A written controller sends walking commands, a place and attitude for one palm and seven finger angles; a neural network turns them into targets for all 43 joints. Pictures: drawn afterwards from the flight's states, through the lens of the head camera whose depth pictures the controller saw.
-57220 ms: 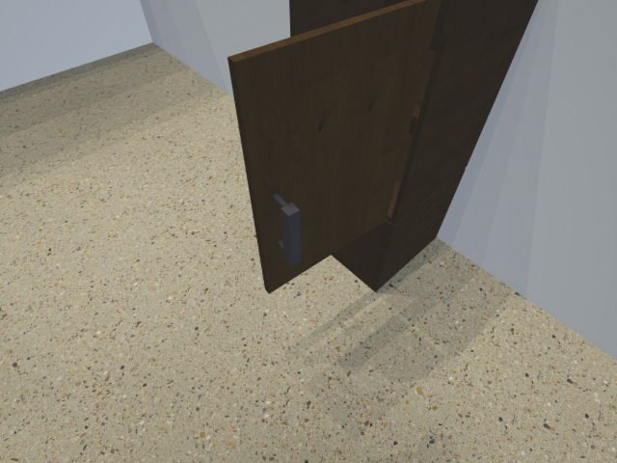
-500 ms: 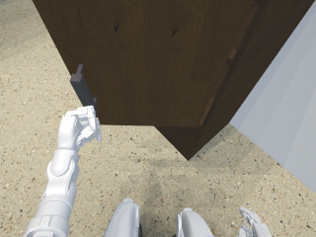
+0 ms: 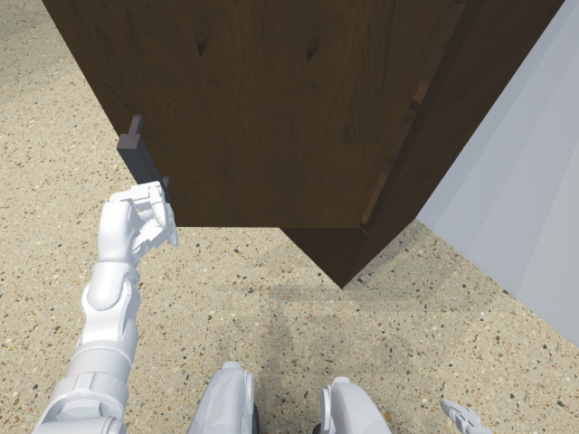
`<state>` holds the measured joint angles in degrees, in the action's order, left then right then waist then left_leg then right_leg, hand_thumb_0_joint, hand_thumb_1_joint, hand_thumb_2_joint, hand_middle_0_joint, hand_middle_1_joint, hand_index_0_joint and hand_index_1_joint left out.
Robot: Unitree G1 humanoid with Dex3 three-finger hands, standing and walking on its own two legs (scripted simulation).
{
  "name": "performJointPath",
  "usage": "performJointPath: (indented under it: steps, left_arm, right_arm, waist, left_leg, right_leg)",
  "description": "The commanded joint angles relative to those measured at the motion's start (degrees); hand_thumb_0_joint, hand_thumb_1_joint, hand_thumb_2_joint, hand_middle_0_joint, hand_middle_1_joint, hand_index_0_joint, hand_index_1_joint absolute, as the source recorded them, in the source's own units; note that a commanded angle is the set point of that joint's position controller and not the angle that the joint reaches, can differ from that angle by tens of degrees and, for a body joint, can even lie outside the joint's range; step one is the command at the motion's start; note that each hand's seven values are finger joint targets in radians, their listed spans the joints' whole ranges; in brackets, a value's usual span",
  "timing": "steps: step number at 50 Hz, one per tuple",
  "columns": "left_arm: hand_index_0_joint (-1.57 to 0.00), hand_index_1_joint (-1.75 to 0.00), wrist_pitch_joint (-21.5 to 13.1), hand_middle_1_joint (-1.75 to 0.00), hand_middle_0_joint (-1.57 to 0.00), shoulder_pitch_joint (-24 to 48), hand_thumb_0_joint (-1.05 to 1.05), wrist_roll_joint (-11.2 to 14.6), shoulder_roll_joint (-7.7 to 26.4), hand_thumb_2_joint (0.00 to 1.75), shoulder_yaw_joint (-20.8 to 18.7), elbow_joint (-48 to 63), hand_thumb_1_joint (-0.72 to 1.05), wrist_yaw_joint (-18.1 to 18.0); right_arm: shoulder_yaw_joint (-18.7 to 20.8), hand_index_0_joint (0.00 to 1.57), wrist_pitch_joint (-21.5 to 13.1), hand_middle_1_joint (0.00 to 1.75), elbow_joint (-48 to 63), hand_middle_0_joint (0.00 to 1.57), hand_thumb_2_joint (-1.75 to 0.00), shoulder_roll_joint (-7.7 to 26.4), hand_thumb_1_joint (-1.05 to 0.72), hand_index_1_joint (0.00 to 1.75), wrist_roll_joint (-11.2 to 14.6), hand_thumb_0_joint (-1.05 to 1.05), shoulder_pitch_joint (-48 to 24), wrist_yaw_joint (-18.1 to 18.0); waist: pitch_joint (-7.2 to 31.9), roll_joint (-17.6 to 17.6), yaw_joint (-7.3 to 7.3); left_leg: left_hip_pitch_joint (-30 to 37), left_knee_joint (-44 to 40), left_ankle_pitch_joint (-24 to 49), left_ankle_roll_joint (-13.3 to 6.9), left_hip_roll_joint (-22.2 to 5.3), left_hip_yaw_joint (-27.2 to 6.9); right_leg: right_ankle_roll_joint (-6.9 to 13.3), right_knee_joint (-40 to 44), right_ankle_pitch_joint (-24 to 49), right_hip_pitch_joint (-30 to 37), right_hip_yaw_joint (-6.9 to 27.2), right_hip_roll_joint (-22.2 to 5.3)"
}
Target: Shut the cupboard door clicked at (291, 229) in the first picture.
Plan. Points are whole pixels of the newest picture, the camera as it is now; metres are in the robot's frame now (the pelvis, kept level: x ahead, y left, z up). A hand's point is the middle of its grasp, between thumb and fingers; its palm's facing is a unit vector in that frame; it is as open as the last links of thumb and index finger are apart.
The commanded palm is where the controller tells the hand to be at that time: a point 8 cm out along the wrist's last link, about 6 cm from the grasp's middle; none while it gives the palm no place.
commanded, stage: bring the fist close to the handle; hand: left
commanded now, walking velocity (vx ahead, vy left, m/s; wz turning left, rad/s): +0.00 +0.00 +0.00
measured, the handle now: (150, 166) +0.49 +0.22 +0.02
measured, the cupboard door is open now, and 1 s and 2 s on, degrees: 48 38 25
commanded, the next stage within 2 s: push the door shut along its arc in 0.04 s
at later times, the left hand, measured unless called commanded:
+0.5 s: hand (173, 200) +0.42 +0.17 +0.03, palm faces -0.07 -1.00 -0.04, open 3.1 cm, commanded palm +0.42 +0.22 +0.03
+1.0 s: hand (193, 168) +0.48 +0.16 +0.03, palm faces -0.21 -0.98 -0.05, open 3.1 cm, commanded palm +0.48 +0.19 +0.03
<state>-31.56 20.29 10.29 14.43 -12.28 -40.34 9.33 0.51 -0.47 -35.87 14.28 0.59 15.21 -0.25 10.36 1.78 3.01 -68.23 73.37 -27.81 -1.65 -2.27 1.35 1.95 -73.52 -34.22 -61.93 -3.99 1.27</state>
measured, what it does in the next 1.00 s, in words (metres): stands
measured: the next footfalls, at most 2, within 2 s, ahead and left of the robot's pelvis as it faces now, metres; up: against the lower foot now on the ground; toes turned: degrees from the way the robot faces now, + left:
none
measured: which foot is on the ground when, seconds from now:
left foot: down 0.00-1.00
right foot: down 0.00-1.00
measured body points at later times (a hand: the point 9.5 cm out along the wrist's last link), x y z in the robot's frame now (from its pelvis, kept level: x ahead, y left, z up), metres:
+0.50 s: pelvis -0.01 +0.00 -0.01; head +0.11 +0.02 +0.43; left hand +0.42 +0.23 +0.04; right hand +0.10 -0.26 -0.12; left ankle +0.06 +0.10 -0.62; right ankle +0.01 -0.10 -0.62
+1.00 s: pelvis -0.01 +0.01 -0.02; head +0.13 +0.03 +0.40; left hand +0.49 +0.21 +0.04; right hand +0.02 -0.26 -0.13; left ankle +0.06 +0.10 -0.62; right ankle +0.01 -0.10 -0.62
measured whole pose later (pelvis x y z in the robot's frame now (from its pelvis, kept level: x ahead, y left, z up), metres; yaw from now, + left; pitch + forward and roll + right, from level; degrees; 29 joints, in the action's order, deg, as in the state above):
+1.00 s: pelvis -0.01 +0.01 -0.02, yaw -1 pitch +27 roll -5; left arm -27.0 50.4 6.9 25.9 -14.6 -65.6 20.1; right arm -0.8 0.0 -38.5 15.7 0.7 18.3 0.2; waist 9.9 3.1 8.9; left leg -78.6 79.0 -27.9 -2.5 -2.7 -0.4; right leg 1.5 -77.3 -33.8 -70.9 -5.7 1.8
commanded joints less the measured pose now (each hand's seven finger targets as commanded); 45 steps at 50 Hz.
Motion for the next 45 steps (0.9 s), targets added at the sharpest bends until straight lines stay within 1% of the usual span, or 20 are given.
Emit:
performJointPath:
  steps: [1,4,5,6,8,10,13,15,18,20,23,25,26,28,30,34,38,39,41,45]
  left_arm:
    - [-1.3,-1.5,-3.8,-1.5,-1.3,15.3,0.0,0.8,7.9,0.9,-1.2,11.0,0.9,0.4]
    - [-1.3,-1.5,-3.4,-1.5,-1.3,17.1,0.0,1.0,9.2,0.9,-2.2,11.2,0.9,0.5]
    - [-1.3,-1.5,-3.2,-1.5,-1.3,15.5,0.0,1.0,10.2,0.9,-3.6,10.2,0.9,0.4]
    - [-1.3,-1.5,-3.3,-1.5,-1.3,17.3,0.0,1.0,9.4,0.9,-2.5,10.2,0.9,0.4]
    - [-1.3,-1.5,-3.8,-1.5,-1.3,17.1,0.0,0.7,11.2,0.9,-4.1,10.3,0.9,0.4]
    - [-1.3,-1.5,-4.3,-1.5,-1.3,20.7,0.0,0.1,9.7,0.9,-1.6,10.9,0.9,1.1]
    - [-1.3,-1.5,-4.1,-1.5,-1.3,27.4,0.0,-0.2,10.5,0.9,-1.0,7.2,0.9,2.3]
    - [-1.3,-1.5,-3.8,-1.5,-1.3,28.9,0.0,0.0,12.6,0.9,-2.7,4.6,0.9,3.1]
    - [-1.3,-1.5,-3.0,-1.5,-1.3,30.4,0.0,0.4,11.2,0.9,-1.3,3.0,0.9,4.7]
    - [-1.3,-1.5,-2.1,-1.5,-1.3,29.6,0.0,0.4,12.5,0.9,-2.4,0.6,0.9,5.4]
    - [-1.3,-1.5,-1.2,-1.5,-1.3,34.3,0.0,-0.1,13.1,0.9,-2.4,-2.7,0.9,6.1]
    - [-1.3,-1.5,-1.2,-1.5,-1.3,37.0,0.0,-0.5,15.5,0.9,-3.9,-5.3,0.9,6.4]
    - [-1.3,-1.5,-1.1,-1.5,-1.3,39.1,0.0,-0.6,14.3,0.9,-2.5,-5.5,0.9,6.9]
    - [-1.3,-1.5,-0.9,-1.5,-1.3,41.1,0.0,-0.8,15.9,0.9,-3.3,-7.2,0.9,7.7]
    - [-1.3,-1.5,-1.2,-1.5,-1.3,41.8,0.0,-0.8,16.1,0.9,-3.4,-7.3,0.9,8.7]
    - [-1.3,-1.5,-0.4,-1.5,-1.3,46.4,0.0,-0.5,14.5,0.9,-1.2,-8.9,0.9,10.1]
    - [-1.3,-1.5,0.0,-1.5,-1.3,50.9,0.0,-1.2,16.6,0.9,-2.0,-10.9,0.9,10.1]
    - [-1.3,-1.5,-0.3,-1.5,-1.3,52.9,0.0,-1.1,18.4,0.9,-3.2,-10.3,0.9,10.0]
    - [-1.3,-1.5,-0.3,-1.5,-1.3,54.1,0.0,-1.9,17.1,0.9,-1.6,-10.7,0.9,10.2]
    - [-1.3,-1.5,0.1,-1.5,-1.3,56.8,0.0,-2.6,19.6,0.9,-2.6,-11.7,0.9,10.6]
  right_arm:
    - [3.4,0.2,-2.1,0.3,5.5,0.2,-0.9,8.9,-0.9,0.3,0.0,0.0,2.1,-0.6]
    - [3.3,0.2,-2.0,0.3,5.7,0.2,-0.9,9.0,-0.9,0.3,0.1,0.0,2.1,-0.8]
    - [3.2,0.2,-1.9,0.3,5.8,0.2,-0.9,9.0,-0.9,0.3,0.1,0.0,1.8,-0.8]
    - [3.1,0.2,-1.8,0.3,5.8,0.2,-0.9,8.7,-0.9,0.3,0.1,0.0,1.5,-0.9]
    - [3.1,0.2,-1.8,0.3,5.8,0.2,-0.9,8.8,-0.9,0.3,0.0,0.0,1.6,-0.9]
    - [3.0,0.2,-2.1,0.3,5.5,0.2,-0.9,8.9,-0.9,0.3,0.0,0.0,1.5,-1.0]
    - [2.9,0.2,-2.2,0.3,4.3,0.2,-0.9,9.2,-0.9,0.3,0.0,0.0,2.1,-1.3]
    - [2.9,0.2,-2.2,0.3,3.9,0.2,-0.9,9.6,-0.9,0.3,0.0,0.0,2.4,-1.5]
    - [2.9,0.2,-2.2,0.3,4.0,0.2,-0.9,9.6,-0.9,0.3,0.1,0.0,3.0,-1.2]
    - [2.9,0.2,-1.9,0.3,4.0,0.2,-0.9,9.9,-0.9,0.3,0.3,0.0,3.6,-1.0]
    - [2.7,0.2,-1.2,0.3,3.8,0.2,-0.9,9.8,-0.9,0.3,0.3,0.0,4.3,-0.9]
    - [2.6,0.2,-1.1,0.3,3.4,0.2,-0.9,10.2,-0.9,0.3,0.3,0.0,5.0,-1.0]
    - [2.6,0.2,-1.0,0.3,3.3,0.2,-0.9,10.1,-0.9,0.3,0.3,0.0,5.3,-0.9]
    - [2.7,0.2,-0.9,0.3,3.0,0.2,-0.9,10.4,-0.9,0.3,0.3,0.0,6.0,-0.9]
    - [2.9,0.2,-0.9,0.3,2.8,0.2,-0.9,10.6,-0.9,0.3,0.2,0.0,6.6,-0.8]
    - [2.9,0.2,-0.7,0.3,2.3,0.2,-0.9,11.0,-0.9,0.3,0.4,0.0,7.9,-0.5]
    - [2.9,0.2,-0.7,0.3,1.4,0.2,-0.9,11.5,-0.9,0.3,0.4,0.0,8.7,-0.6]
    - [2.8,0.2,-0.9,0.3,1.2,0.2,-0.9,11.7,-0.9,0.3,0.2,0.0,9.2,-0.7]
    - [2.8,0.2,-1.0,0.3,1.0,0.2,-0.9,11.7,-0.9,0.3,0.1,0.0,9.5,-0.5]
    - [2.7,0.2,-0.9,0.3,0.5,0.2,-0.9,12.2,-0.9,0.3,-0.1,0.0,10.4,-0.4]
  waist:
    - [22.3,0.0,0.72]
    - [21.9,0.5,0.67]
    - [22.1,-0.3,-0.2]
    - [21.2,-0.5,0.69]
    - [22.0,0.1,-0.11]
    - [22.5,2.9,1.02]
    - [21.2,1.9,2.61]
    - [22.3,2.1,2.53]
    - [24.5,3.9,2.24]
    - [25.1,3.6,2.05]
    - [22.8,1.9,3.44]
    - [22.2,1.4,3.85]
    - [22.6,1.7,4.71]
    - [23.0,2.5,4.87]
    - [26.4,4.1,4.49]
    - [24.6,4.5,6.4]
    - [25.1,4.2,7.53]
    - [25.6,5.4,7.41]
    - [27.6,7.0,7.85]
    - [29.2,8.6,8.17]
  left_leg:
    - [22.9,-8.1,11.5,0.1,1.0,-4.2]
    - [22.0,-8.1,10.6,0.0,1.2,-4.2]
    - [21.3,-8.2,10.3,0.1,1.2,-4.0]
    - [20.6,-8.0,9.6,0.0,1.2,-3.9]
    - [20.9,-8.0,10.2,0.1,1.2,-3.9]
    - [23.3,-7.8,10.7,0.2,1.0,-4.5]
    - [22.3,-7.1,8.7,0.1,1.0,-5.1]
    - [22.6,-6.7,9.1,0.1,0.9,-5.5]
    - [24.7,-6.7,11.2,0.3,0.9,-5.9]
    - [24.6,-6.4,12.5,0.3,0.8,-5.9]
    - [21.5,-5.7,10.5,-0.1,0.8,-5.7]
    - [20.4,-5.3,9.6,-0.2,0.7,-6.0]
    - [19.9,-4.8,9.5,-0.4,0.8,-5.9]
    - [19.7,-4.5,9.3,-0.4,0.7,-6.1]
    - [22.5,-4.3,11.5,-0.2,0.6,-6.7]
    - [23.8,-4.6,10.8,-0.4,0.4,-8.0]
    - [22.5,-4.2,8.2,-0.5,0.3,-8.4]
    - [23.0,-4.0,9.2,-0.6,0.3,-8.5]
    - [24.8,-3.8,9.9,-0.4,0.2,-8.9]
    - [25.9,-3.4,10.8,-0.2,-0.1,-9.5]
  right_leg:
    - [-0.7,11.5,16.3,5.9,3.6,0.7]
    - [-0.5,11.6,15.4,6.3,3.7,0.8]
    - [-0.6,11.6,15.2,7.0,3.9,0.6]
    - [-0.7,11.9,14.8,6.7,4.2,0.6]
    - [-0.5,11.5,15.1,7.5,4.2,0.6]
    - [-0.4,10.9,15.1,4.5,3.6,0.6]
    - [-0.4,11.1,12.8,2.7,3.7,0.7]
    - [-0.2,10.8,12.8,2.3,3.7,0.8]
    - [0.0,10.1,14.1,1.8,3.2,0.8]
    - [0.0,9.9,15.2,1.8,3.3,0.9]
    - [-0.2,10.1,13.7,1.1,3.5,0.9]
    - [-0.2,9.9,12.7,0.2,3.6,1.0]
    - [-0.3,9.8,12.7,0.1,3.7,1.0]
    - [-0.1,9.6,12.1,-0.4,3.8,1.1]
    - [0.2,8.6,13.1,-1.5,3.3,1.1]
    - [0.4,8.7,11.7,-5.1,2.5,1.4]
    - [0.3,8.7,9.8,-6.3,2.6,1.3]
    - [0.5,8.3,10.2,-6.5,2.5,1.5]
    - [0.5,8.0,10.4,-7.8,2.4,1.4]
    - [0.7,7.5,10.6,-9.0,2.2,1.5]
